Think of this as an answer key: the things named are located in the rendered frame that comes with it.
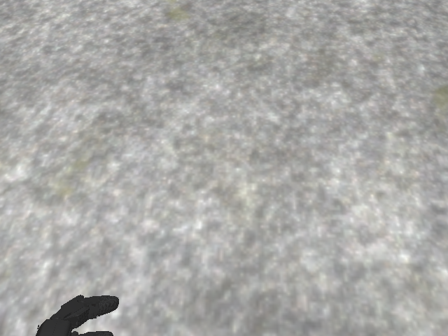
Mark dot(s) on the robot left hand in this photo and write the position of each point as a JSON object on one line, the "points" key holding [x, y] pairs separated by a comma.
{"points": [[77, 311]]}

